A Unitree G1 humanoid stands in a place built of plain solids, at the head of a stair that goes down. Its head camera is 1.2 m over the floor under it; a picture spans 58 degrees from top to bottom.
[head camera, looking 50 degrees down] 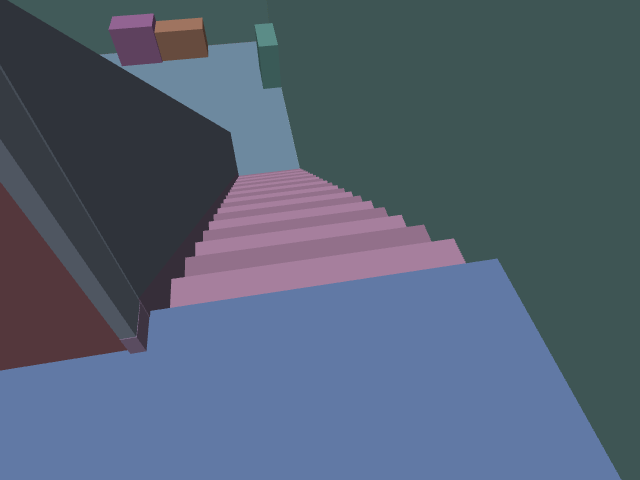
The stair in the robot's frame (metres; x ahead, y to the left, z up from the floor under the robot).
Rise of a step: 0.21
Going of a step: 0.27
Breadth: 1.18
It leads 10 degrees to the left of straight ahead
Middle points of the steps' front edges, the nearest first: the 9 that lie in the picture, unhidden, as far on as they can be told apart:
0.82 -0.04 0.00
1.09 0.01 -0.21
1.36 0.06 -0.42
1.63 0.11 -0.63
1.90 0.15 -0.84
2.16 0.20 -1.05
2.43 0.25 -1.26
2.70 0.30 -1.47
2.97 0.35 -1.68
